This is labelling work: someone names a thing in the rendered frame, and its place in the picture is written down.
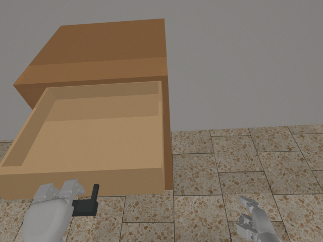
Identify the drawer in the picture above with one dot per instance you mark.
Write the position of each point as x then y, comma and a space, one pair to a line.
106, 134

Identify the robot right hand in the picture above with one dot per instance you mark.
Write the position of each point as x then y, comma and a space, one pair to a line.
250, 227

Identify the cabinet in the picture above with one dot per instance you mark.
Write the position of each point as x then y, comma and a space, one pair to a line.
103, 53

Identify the handle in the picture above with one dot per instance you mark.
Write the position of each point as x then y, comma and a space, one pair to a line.
87, 207

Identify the robot left hand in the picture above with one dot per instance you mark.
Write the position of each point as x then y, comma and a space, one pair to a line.
47, 219

